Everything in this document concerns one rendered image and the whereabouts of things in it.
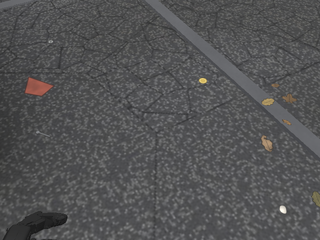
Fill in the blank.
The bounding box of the robot left hand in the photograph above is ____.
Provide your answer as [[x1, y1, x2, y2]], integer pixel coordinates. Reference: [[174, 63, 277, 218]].
[[3, 211, 68, 240]]

